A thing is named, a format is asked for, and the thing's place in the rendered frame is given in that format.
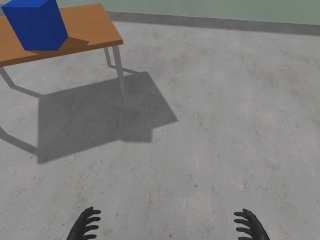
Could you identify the carton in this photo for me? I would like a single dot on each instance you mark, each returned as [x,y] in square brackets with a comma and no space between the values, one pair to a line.
[38,24]

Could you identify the left robot hand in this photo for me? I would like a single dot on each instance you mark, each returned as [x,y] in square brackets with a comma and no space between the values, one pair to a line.
[79,228]

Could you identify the right robot hand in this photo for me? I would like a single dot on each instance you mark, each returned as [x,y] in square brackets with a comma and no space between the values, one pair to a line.
[256,231]

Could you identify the table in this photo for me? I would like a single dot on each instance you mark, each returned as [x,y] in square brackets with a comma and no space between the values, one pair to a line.
[88,27]

